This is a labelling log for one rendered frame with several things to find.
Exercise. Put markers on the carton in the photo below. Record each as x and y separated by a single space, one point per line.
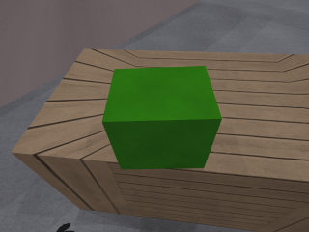
162 117

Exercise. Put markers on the pedestal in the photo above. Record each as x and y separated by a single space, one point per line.
256 177

